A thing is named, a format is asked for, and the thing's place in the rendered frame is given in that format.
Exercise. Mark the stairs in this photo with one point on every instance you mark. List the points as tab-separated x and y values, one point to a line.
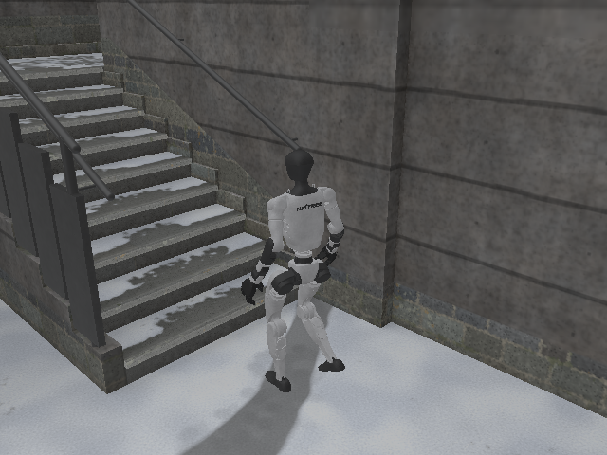
155	321

